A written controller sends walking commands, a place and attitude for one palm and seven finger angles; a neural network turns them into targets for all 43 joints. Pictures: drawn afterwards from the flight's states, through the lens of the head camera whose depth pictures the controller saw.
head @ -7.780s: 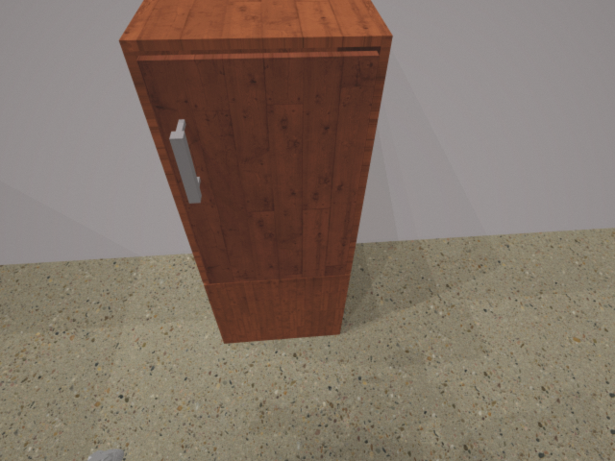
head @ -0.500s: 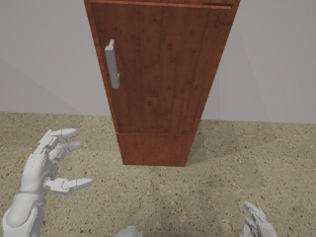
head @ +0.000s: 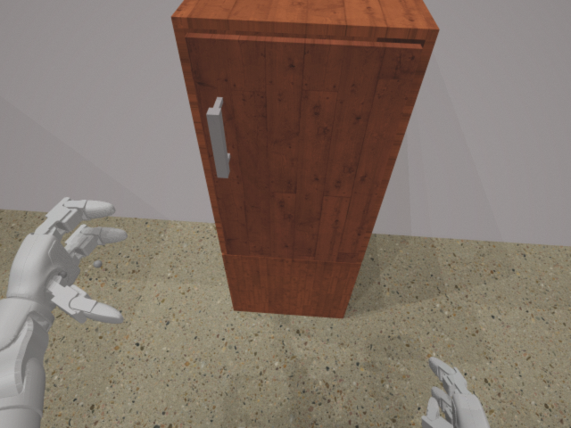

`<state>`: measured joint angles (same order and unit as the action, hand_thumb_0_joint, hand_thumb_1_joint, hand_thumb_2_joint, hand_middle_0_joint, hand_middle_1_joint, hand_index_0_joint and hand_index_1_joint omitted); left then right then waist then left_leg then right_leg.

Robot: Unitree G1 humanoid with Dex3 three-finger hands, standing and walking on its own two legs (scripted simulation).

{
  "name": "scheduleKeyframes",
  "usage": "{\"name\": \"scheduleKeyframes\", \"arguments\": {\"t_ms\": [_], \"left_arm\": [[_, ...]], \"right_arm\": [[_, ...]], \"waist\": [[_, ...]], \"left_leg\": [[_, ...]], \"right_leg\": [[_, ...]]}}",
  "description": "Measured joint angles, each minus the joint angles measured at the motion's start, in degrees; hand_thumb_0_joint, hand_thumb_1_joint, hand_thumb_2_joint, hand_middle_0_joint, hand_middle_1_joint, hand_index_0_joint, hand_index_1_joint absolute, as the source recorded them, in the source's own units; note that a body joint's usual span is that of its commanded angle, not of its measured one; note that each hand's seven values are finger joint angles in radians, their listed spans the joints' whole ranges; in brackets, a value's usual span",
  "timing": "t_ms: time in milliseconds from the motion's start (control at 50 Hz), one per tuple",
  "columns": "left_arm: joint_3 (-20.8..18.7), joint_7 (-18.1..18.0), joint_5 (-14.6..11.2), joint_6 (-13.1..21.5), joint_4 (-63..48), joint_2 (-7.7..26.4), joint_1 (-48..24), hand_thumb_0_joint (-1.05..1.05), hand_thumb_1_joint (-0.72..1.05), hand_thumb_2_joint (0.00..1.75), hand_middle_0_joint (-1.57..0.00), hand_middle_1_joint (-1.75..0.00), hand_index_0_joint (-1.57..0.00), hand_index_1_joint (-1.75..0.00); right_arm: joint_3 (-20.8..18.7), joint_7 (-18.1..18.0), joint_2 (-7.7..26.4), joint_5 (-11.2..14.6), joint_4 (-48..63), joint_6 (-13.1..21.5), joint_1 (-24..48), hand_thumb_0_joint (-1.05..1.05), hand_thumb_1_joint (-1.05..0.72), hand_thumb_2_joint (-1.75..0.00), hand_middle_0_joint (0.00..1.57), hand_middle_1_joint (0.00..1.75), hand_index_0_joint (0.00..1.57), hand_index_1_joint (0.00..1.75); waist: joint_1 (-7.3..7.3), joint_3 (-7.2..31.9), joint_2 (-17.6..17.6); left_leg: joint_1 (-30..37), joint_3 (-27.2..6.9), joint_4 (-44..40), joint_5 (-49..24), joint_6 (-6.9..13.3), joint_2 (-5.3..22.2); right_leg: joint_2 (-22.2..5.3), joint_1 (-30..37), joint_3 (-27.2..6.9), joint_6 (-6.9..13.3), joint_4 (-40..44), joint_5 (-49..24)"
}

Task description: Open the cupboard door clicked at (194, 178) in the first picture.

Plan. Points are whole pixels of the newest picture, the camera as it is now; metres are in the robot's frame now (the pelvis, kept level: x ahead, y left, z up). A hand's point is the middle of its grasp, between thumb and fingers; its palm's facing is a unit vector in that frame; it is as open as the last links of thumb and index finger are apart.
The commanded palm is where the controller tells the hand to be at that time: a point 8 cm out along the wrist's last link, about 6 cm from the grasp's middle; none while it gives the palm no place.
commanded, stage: raise the hand with hooked fingers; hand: left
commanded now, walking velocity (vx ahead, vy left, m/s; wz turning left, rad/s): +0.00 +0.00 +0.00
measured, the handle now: (221, 138) +0.58 +0.18 +0.08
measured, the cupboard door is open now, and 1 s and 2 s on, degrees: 0 0 0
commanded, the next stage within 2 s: move the hooked fingers beside the handle in 0.56 s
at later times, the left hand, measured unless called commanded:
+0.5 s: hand (111, 256) +0.29 +0.25 +0.11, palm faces +0.06 -1.00 -0.04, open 14.0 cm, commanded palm +0.26 +0.30 +0.11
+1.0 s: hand (126, 227) +0.34 +0.25 +0.11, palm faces +0.01 -1.00 +0.00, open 14.0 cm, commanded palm +0.32 +0.30 +0.10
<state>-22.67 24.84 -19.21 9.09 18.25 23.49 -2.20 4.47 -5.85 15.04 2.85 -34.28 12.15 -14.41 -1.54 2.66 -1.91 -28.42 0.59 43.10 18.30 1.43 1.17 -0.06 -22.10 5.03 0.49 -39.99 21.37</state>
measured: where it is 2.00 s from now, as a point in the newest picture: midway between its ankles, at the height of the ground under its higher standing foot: outside the picture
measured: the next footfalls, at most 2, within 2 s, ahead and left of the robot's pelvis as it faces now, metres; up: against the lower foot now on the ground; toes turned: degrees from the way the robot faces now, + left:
none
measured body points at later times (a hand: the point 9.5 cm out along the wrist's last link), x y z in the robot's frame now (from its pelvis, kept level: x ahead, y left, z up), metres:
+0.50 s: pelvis +0.00 -0.01 +0.00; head +0.01 -0.02 +0.45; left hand +0.28 +0.31 +0.11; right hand +0.15 -0.27 -0.08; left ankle +0.04 +0.10 -0.71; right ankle -0.01 -0.12 -0.71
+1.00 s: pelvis +0.00 -0.01 +0.00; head +0.02 +0.00 +0.45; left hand +0.33 +0.31 +0.11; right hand +0.14 -0.26 -0.08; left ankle +0.04 +0.10 -0.71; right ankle -0.01 -0.12 -0.71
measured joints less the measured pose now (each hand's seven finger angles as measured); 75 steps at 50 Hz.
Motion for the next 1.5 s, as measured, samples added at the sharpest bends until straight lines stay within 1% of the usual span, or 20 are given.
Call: {"name": "scheduleKeyframes", "arguments": {"t_ms": [100,160,240,340,440,700,760,860,940,1000,1080,1180,1320,1500], "left_arm": [[-1.8,1.7,-0.4,-0.7,3.3,1.6,-2.6,-0.02,-0.49,0.30,-0.30,-1.20,-0.30,-1.20],[-2.1,2.5,-0.9,-0.7,4.8,2.1,-3.5,-0.02,-0.50,0.30,-0.30,-1.20,-0.30,-1.20],[-1.7,2.7,-0.7,-0.7,5.0,1.6,-3.1,-0.02,-0.50,0.30,-0.30,-1.20,-0.30,-1.20],[-1.8,1.5,-0.1,0.0,4.2,0.5,-2.0,-0.02,-0.50,0.30,-0.30,-1.20,-0.30,-1.20],[-2.0,0.8,0.0,0.9,4.2,0.0,-1.8,-0.02,-0.50,0.30,-0.30,-1.20,-0.30,-1.20],[-1.8,1.8,-0.5,0.7,5.5,0.2,-2.9,-0.02,-0.50,0.30,-0.30,-1.20,-0.30,-1.20],[-2.0,2.1,-0.3,0.7,7.2,0.5,-4.5,-0.02,-0.50,0.30,-0.31,-1.20,-0.30,-1.20],[-1.5,2.0,0.8,0.9,11.7,1.6,-9.7,-0.02,-0.50,0.30,-0.30,-1.20,-0.30,-1.20],[-0.4,1.9,1.4,1.4,13.9,1.8,-13.0,-0.02,-0.50,0.30,-0.30,-1.20,-0.30,-1.20],[-0.3,1.8,1.8,1.4,15.7,2.0,-14.9,-0.02,-0.50,0.30,-0.30,-1.20,-0.30,-1.20],[-0.8,0.8,2.7,1.3,18.2,2.5,-17.0,-0.02,-0.50,0.30,-0.30,-1.20,-0.30,-1.20],[-1.3,0.1,3.4,2.4,21.4,3.2,-19.8,-0.02,-0.50,0.30,-0.30,-1.20,-0.30,-1.20],[-0.5,-0.6,4.7,3.6,25.2,3.6,-24.4,-0.02,-0.50,0.30,-0.30,-1.20,-0.30,-1.20],[-1.5,-1.7,6.0,5.0,29.9,4.5,-28.4,-0.02,-0.50,0.30,-0.30,-1.20,-0.30,-1.20]], "right_arm": [[-0.4,-0.3,0.8,0.2,-0.6,-0.1,-1.0,0.02,-0.91,-0.90,0.20,0.30,0.20,0.30],[-0.8,-0.2,1.2,0.4,-0.7,-0.1,-1.6,0.02,-0.91,-0.90,0.20,0.30,0.20,0.30],[-1.4,0.1,1.8,0.4,-0.4,-0.2,-2.1,0.02,-0.91,-0.90,0.20,0.30,0.20,0.30],[-1.7,0.2,1.8,0.3,-0.1,-0.2,-2.3,0.02,-0.91,-0.90,0.20,0.30,0.20,0.30],[-1.5,0.1,1.4,0.2,-0.2,-0.2,-2.1,0.02,-0.91,-0.90,0.20,0.30,0.20,0.30],[-0.8,-0.2,0.8,0.3,-0.2,0.1,-1.0,0.02,-0.91,-0.90,0.20,0.30,0.20,0.30],[-0.8,-0.4,0.9,0.3,-0.3,0.0,-0.8,0.02,-0.91,-0.90,0.20,0.30,0.20,0.30],[-0.8,-0.7,1.2,0.4,-0.7,-0.3,-0.5,0.02,-0.91,-0.90,0.20,0.30,0.20,0.30],[-0.9,-0.5,1.3,0.4,-1.0,-0.7,-0.8,0.02,-0.91,-0.90,0.20,0.30,0.20,0.30],[-0.8,-0.2,1.3,0.3,-0.8,-1.4,-1.2,0.02,-0.91,-0.90,0.20,0.30,0.20,0.30],[-0.9,0.2,1.2,0.2,-0.3,-2.4,-2.1,0.02,-0.91,-0.90,0.20,0.30,0.20,0.30],[-1.0,0.6,1.2,0.1,-0.5,-3.6,-3.5,0.01,-0.91,-0.90,0.20,0.30,0.20,0.30],[-1.3,0.9,1.3,-0.1,-1.5,-5.0,-5.0,0.01,-0.91,-0.90,0.20,0.30,0.20,0.30],[-1.7,1.7,1.2,-0.5,-1.4,-7.0,-5.9,0.01,-0.91,-0.90,0.20,0.30,0.20,0.30]], "waist": [[0.36,-0.1,-0.1],[0.59,0.1,0.0],[0.94,0.1,0.1],[1.23,-0.2,0.2],[1.14,-0.4,0.2],[0.50,-0.2,-0.2],[0.40,-0.3,0.0],[0.48,-0.7,0.3],[0.91,-0.5,0.5],[1.52,-0.2,0.7],[2.26,-0.1,0.9],[2.84,-0.1,1.1],[3.50,0.2,1.1],[4.76,0.9,1.2]], "left_leg": [[1.0,0.1,-1.4,-0.6,-0.3,0.3],[1.4,0.3,-1.9,-0.9,-0.5,0.4],[1.4,0.5,-2.2,-1.1,-0.6,0.6],[1.6,0.8,-2.4,-1.2,-0.8,0.8],[1.7,0.7,-2.4,-1.2,-1.0,0.9],[1.5,0.7,-2.3,-1.2,-1.1,0.8],[1.1,0.5,-2.0,-1.1,-1.0,0.8],[-0.2,0.0,-1.1,-1.0,-1.0,0.7],[-1.0,0.0,-0.8,-0.9,-0.8,0.6],[-1.5,0.4,-0.6,-0.7,-0.6,0.6],[-2.2,0.9,-0.4,-0.5,-0.4,0.6],[-3.3,1.1,0.3,-0.1,-0.2,0.7],[-5.1,1.1,1.1,0.3,0.0,0.6],[-6.6,1.7,1.8,0.9,0.1,0.9]], "right_leg": [[0.3,0.8,-0.1,0.3,1.1,-0.6],[0.4,0.9,-0.3,0.5,1.4,-0.8],[0.6,0.7,-0.6,0.6,1.3,-0.8],[0.8,0.5,-0.9,0.8,1.1,-0.8],[0.9,0.6,-0.8,1.0,1.0,-0.8],[0.9,0.3,-0.8,1.0,0.8,-0.6],[0.8,0.0,-0.6,1.0,0.5,-0.5],[0.7,-0.9,-0.2,0.9,0.0,-0.4],[0.6,-1.6,-0.2,0.8,-0.2,-0.4],[0.6,-2.3,-0.6,0.6,-0.4,-0.4],[0.6,-3.2,-1.1,0.5,-0.7,-0.3],[0.6,-4.3,-1.3,0.3,-1.1,-0.2],[0.5,-5.9,-1.3,0.0,-1.6,0.1],[0.7,-7.7,-2.0,-0.1,-2.3,0.4]]}}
